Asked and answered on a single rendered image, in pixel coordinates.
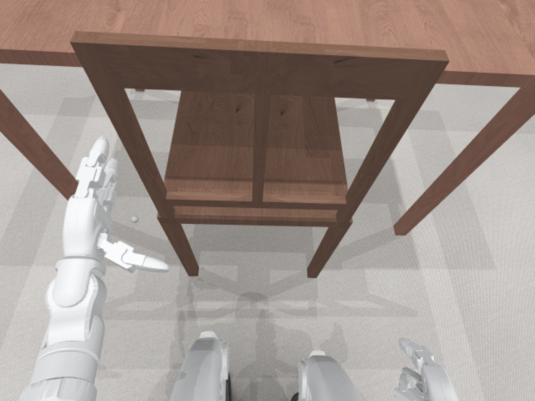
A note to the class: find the robot thigh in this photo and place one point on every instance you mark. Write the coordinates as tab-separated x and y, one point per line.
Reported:
205	367
322	378

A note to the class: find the right robot thigh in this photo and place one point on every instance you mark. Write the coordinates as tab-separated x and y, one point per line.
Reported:
322	378

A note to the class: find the left robot forearm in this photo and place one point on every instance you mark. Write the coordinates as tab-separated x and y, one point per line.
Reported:
67	361

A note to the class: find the right robot hand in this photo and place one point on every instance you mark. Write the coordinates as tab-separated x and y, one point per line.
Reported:
433	384

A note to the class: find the chair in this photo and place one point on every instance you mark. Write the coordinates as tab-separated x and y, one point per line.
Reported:
256	140

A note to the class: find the table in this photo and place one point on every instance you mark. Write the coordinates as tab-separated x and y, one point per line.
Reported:
488	43

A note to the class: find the left robot hand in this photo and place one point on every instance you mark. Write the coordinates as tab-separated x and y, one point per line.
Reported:
87	214

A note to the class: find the left robot thigh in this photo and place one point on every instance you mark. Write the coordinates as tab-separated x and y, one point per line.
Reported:
205	367

